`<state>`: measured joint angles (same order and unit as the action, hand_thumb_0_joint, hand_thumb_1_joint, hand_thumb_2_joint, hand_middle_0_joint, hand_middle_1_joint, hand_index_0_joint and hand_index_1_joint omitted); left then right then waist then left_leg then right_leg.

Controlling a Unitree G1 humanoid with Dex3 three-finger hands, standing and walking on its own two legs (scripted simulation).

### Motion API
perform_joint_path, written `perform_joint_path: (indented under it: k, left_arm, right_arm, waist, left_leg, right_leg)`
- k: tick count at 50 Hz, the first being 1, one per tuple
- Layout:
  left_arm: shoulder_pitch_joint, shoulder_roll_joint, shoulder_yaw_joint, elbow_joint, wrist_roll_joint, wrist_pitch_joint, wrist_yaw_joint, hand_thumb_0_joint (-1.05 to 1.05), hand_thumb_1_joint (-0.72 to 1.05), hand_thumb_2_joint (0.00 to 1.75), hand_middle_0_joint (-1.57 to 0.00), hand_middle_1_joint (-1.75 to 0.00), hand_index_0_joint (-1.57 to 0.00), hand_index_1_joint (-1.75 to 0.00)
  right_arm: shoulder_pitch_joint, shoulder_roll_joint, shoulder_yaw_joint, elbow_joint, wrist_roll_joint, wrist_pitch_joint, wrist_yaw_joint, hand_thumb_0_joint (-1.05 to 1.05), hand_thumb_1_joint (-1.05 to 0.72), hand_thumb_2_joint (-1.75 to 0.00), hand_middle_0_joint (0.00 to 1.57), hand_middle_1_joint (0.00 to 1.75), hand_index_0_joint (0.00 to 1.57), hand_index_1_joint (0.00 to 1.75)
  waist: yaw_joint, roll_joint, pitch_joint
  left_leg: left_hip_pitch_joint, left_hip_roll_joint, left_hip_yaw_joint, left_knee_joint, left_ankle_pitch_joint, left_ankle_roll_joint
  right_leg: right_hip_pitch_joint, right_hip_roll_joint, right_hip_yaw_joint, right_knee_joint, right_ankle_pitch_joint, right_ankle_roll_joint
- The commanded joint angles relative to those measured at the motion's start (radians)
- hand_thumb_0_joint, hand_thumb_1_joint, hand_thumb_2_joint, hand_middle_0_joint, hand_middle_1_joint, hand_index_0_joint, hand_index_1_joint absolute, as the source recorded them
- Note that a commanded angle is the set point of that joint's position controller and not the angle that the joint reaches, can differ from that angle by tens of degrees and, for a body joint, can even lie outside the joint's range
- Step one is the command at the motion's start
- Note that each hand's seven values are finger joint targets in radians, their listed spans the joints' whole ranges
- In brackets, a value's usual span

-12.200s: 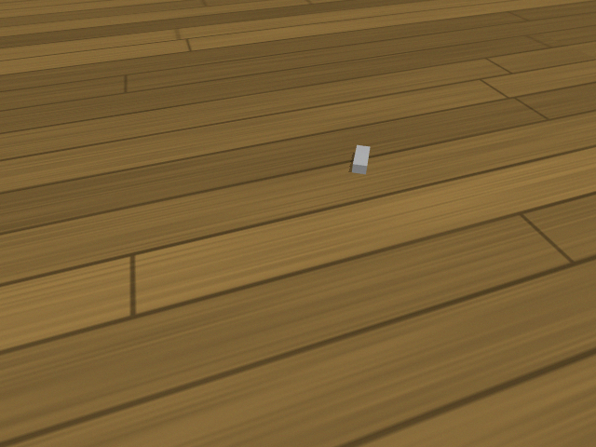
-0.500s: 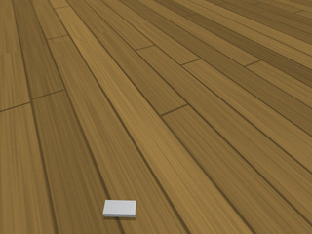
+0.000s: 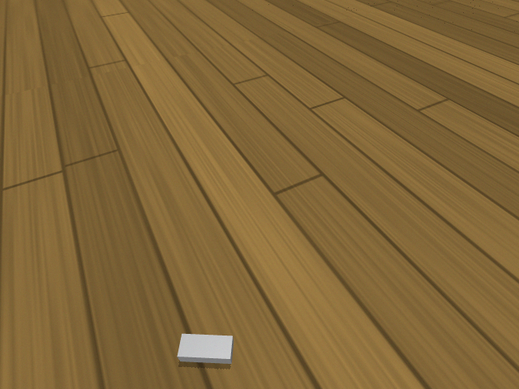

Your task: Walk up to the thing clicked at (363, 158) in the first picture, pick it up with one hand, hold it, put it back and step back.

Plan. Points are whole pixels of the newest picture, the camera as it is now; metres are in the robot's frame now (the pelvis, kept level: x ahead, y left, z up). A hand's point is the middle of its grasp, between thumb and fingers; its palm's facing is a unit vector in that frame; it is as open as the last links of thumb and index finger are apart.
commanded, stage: walk up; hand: left
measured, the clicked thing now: (206, 348) +0.43 +0.23 -0.75
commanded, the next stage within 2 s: stand in 0.20 s
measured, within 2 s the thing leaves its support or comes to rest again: neither
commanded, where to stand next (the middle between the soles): +0.04 +0.00 m, yaw -1 degrees
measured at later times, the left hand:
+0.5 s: hand out of the picture +0.08 +0.25 -0.16, palm faces -0.02 -0.94 -0.34, open 7.4 cm
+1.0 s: hand out of the picture +0.08 +0.25 -0.16, palm faces -0.02 -0.94 -0.35, open 7.4 cm
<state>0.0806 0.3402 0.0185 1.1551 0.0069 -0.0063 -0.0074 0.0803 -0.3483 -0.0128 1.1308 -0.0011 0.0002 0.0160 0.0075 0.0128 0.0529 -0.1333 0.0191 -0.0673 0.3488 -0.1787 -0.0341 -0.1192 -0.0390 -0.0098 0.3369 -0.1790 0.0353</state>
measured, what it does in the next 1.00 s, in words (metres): stands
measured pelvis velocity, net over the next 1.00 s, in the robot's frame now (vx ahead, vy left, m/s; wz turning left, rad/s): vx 0.01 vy -0.01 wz -0.01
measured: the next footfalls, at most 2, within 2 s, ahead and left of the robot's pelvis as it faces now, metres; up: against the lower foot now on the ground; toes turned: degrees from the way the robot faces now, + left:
none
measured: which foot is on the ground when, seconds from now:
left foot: down 0.00-1.00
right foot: down 0.00-1.00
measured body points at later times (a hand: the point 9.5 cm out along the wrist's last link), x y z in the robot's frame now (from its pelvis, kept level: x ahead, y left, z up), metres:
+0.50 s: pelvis +0.00 +0.00 +0.00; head +0.02 +0.00 +0.45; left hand +0.08 +0.30 -0.13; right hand +0.08 -0.30 -0.13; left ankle +0.01 +0.14 -0.75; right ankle +0.00 -0.14 -0.75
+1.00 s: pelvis +0.01 -0.01 +0.00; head +0.02 -0.01 +0.45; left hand +0.08 +0.30 -0.13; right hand +0.08 -0.31 -0.13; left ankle +0.01 +0.14 -0.75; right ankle +0.00 -0.14 -0.75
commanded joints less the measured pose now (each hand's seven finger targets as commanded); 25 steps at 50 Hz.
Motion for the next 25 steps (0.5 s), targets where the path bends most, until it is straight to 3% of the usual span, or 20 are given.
perform_joint_path:
  k: [1,8,11,25]
  left_arm:
    - [-0.054,0.223,0.042,-0.064,0.003,-0.023,0.014,0.0,0.9,0.9,-0.2,-0.3,-0.2,-0.3]
    - [-0.058,0.222,0.043,-0.071,0.0,-0.022,0.014,0.0,0.9,0.9,-0.2,-0.3,-0.2,-0.3]
    - [-0.034,0.224,0.039,-0.068,0.005,-0.019,0.013,0.0,0.9,0.9,-0.2,-0.3,-0.2,-0.3]
    - [-0.013,0.23,0.032,-0.081,0.003,-0.021,0.009,0.0,0.9,0.9,-0.2,-0.3,-0.2,-0.3]
  right_arm:
    - [-0.045,-0.207,-0.037,-0.062,-0.001,-0.017,-0.015,0.0,-0.9,-0.9,0.2,0.3,0.2,0.3]
    - [-0.033,-0.21,-0.036,-0.061,-0.002,-0.016,-0.016,0.0,-0.9,-0.9,0.2,0.3,0.2,0.3]
    - [-0.034,-0.218,-0.034,-0.065,-0.014,-0.022,-0.02,0.0,-0.9,-0.9,0.2,0.3,0.2,0.3]
    - [-0.019,-0.228,-0.03,-0.069,-0.008,-0.027,-0.02,0.0,-0.9,-0.9,0.2,0.3,0.2,0.3]
  waist:
    - [-0.005,-0.009,-0.085]
    - [-0.004,-0.006,-0.09]
    - [0.001,-0.011,-0.074]
    - [-0.001,0.0,-0.077]
  left_leg:
    - [-0.01,0.087,-0.04,-0.045,0.135,0.048]
    - [-0.013,0.084,-0.041,-0.048,0.148,0.045]
    - [-0.024,0.094,-0.05,-0.06,0.118,0.042]
    - [-0.006,0.099,-0.049,-0.053,0.118,0.047]
  right_leg:
    - [0.03,-0.089,0.057,-0.054,0.102,-0.04]
    - [0.051,-0.09,0.056,-0.045,0.13,-0.041]
    - [0.037,-0.088,0.055,-0.049,0.069,-0.044]
    - [0.025,-0.092,0.065,-0.045,0.075,-0.05]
